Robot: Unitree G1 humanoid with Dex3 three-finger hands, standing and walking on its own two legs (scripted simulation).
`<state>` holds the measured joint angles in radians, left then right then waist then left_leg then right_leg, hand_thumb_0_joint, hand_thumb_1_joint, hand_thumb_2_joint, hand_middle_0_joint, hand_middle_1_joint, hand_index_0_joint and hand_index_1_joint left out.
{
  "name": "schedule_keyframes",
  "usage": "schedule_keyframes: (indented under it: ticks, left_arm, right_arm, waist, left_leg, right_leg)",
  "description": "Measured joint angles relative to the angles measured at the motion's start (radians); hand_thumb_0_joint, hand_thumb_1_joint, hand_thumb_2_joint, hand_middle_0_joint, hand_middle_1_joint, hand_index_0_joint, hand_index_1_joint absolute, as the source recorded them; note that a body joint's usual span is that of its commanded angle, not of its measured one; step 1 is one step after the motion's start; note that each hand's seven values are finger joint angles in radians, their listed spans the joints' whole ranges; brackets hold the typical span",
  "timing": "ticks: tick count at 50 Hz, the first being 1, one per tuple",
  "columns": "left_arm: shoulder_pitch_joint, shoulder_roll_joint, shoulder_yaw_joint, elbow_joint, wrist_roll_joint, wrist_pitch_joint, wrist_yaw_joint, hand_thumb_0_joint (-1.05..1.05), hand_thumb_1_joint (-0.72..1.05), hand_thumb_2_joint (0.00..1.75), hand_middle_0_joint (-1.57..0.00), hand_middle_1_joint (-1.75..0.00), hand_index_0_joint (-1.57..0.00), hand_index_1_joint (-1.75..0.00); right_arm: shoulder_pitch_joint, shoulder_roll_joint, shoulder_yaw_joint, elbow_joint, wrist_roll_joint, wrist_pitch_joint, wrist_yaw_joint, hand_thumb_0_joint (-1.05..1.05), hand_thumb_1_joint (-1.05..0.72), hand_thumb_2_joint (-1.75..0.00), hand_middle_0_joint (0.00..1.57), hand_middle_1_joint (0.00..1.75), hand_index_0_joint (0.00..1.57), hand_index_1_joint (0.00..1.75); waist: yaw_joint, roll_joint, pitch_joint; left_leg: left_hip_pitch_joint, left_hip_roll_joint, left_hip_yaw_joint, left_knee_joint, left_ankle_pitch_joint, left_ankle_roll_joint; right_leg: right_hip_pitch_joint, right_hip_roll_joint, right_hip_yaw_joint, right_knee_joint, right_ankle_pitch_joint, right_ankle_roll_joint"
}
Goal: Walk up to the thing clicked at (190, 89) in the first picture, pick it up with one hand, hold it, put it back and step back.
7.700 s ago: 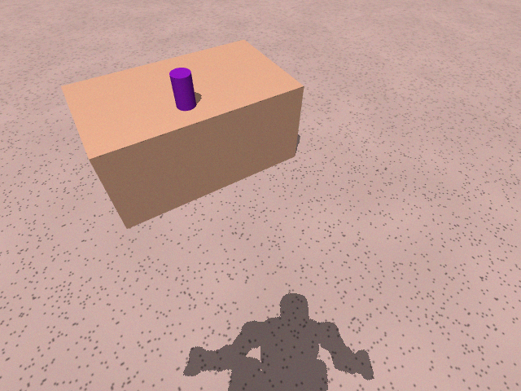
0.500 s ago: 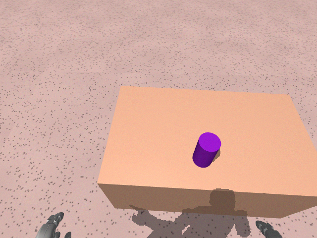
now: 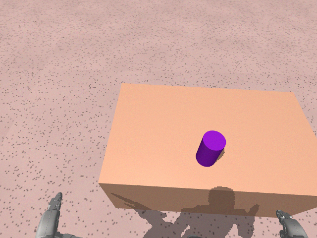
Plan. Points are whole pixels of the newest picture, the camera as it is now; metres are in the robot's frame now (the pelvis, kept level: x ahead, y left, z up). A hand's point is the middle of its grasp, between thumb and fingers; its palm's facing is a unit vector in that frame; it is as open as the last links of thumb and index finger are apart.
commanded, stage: go down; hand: right
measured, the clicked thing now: (209, 149) +0.46 -0.19 -0.23
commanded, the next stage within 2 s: none
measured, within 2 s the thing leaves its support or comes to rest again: neither
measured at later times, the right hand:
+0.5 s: hand (272, 227) +0.18 -0.28 -0.10, palm faces +0.08 +0.95 -0.30, open 17.6 cm
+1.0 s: hand (282, 219) +0.19 -0.30 -0.07, palm faces +0.14 +0.95 -0.28, open 17.4 cm
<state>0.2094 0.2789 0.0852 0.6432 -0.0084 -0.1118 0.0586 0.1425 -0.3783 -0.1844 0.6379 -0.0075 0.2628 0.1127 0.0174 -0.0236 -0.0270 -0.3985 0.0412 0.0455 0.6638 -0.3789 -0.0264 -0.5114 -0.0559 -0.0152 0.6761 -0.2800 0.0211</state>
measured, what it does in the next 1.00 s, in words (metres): stands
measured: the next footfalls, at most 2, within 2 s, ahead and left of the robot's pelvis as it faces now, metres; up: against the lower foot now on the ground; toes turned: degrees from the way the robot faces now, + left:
none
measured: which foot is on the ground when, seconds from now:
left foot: down 0.00-1.00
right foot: down 0.00-1.00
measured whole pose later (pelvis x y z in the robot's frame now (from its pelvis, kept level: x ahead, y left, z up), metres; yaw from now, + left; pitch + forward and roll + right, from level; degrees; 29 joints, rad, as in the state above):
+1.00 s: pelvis +0.01 +0.00 -0.02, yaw -1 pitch +8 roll +2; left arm 0.37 0.26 0.04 0.37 -0.02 -0.12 0.13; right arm 0.24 -0.44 -0.31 0.30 0.06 0.35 0.21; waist 0.01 -0.01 -0.10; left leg -0.49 0.04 0.06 0.83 -0.48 -0.03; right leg -0.63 -0.06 0.01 0.87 -0.39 0.02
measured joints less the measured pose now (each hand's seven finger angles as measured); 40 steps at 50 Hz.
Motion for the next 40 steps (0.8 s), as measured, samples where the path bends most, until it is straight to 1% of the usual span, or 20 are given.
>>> schedule_keyframes:
  ticks: [6, 13, 28, 40]
  left_arm:
    - [0.030, -0.006, -0.013, -0.044, 0.003, -0.010, 0.023, 0.00, -0.50, 0.06, -0.07, -0.05, -0.07, -0.06]
    - [0.062, -0.009, -0.026, -0.094, 0.000, -0.006, 0.039, 0.00, -0.53, 0.06, -0.07, -0.05, -0.06, -0.06]
    - [0.124, -0.019, -0.036, -0.217, -0.009, 0.013, 0.052, -0.01, -0.54, 0.06, -0.07, -0.05, -0.06, -0.06]
    - [0.168, -0.023, -0.052, -0.293, -0.013, 0.014, 0.059, -0.01, -0.54, 0.06, -0.07, -0.06, -0.07, -0.06]
  right_arm:
    - [0.030, -0.011, -0.019, -0.054, 0.004, 0.011, 0.023, 0.00, 0.52, -0.06, 0.02, 0.07, 0.04, 0.07]
    - [0.059, -0.025, -0.035, -0.117, 0.013, 0.031, 0.046, 0.00, 0.57, -0.04, 0.02, 0.06, 0.04, 0.07]
    - [0.120, -0.035, -0.061, -0.256, 0.030, 0.085, 0.068, 0.00, 0.58, -0.05, 0.02, 0.06, 0.04, 0.07]
    - [0.161, -0.046, -0.084, -0.337, 0.045, 0.110, 0.088, 0.00, 0.54, -0.05, 0.02, 0.06, 0.04, 0.06]
  waist:
    - [-0.002, 0.004, -0.024]
    - [-0.003, 0.006, -0.043]
    - [-0.003, 0.010, -0.068]
    - [-0.004, 0.012, -0.083]
  left_leg:
    - [-0.015, 0.000, 0.002, 0.031, -0.025, 0.001]
    - [-0.037, -0.001, 0.003, 0.065, -0.052, 0.001]
    - [-0.070, 0.000, 0.005, 0.121, -0.092, -0.002]
    - [-0.086, -0.001, 0.007, 0.146, -0.104, -0.003]
  right_leg:
    - [-0.018, -0.001, 0.003, 0.034, -0.025, 0.003]
    - [-0.044, -0.003, 0.007, 0.074, -0.054, 0.004]
    - [-0.086, -0.004, 0.012, 0.142, -0.098, 0.004]
    - [-0.107, -0.005, 0.016, 0.175, -0.113, 0.002]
